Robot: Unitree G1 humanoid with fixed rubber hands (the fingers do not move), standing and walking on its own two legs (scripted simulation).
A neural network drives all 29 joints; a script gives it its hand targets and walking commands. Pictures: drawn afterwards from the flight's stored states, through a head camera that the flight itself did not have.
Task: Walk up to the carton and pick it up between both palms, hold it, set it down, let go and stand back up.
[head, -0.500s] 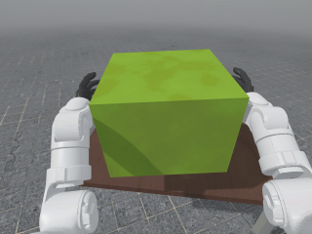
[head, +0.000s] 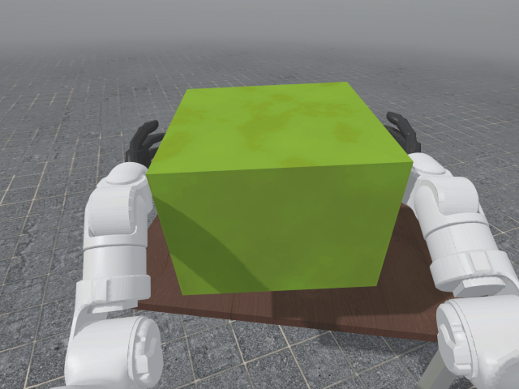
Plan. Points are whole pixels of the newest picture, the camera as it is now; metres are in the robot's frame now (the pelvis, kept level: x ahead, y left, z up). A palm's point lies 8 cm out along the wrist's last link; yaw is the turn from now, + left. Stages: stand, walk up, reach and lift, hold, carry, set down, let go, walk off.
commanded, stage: hold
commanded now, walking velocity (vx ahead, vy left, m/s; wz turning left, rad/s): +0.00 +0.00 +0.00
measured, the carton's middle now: (272, 178) +0.41 +0.00 +0.21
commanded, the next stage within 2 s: none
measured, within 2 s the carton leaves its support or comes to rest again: neither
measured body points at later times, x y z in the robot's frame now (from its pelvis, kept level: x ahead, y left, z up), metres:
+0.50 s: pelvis +0.00 +0.00 +0.00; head -0.08 +0.02 +0.44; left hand +0.37 +0.19 +0.25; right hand +0.38 -0.19 +0.26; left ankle +0.01 +0.11 -0.75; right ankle +0.01 -0.11 -0.75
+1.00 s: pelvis +0.00 +0.00 +0.00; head -0.08 +0.02 +0.44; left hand +0.37 +0.19 +0.25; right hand +0.38 -0.19 +0.26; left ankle +0.01 +0.11 -0.75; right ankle +0.01 -0.11 -0.75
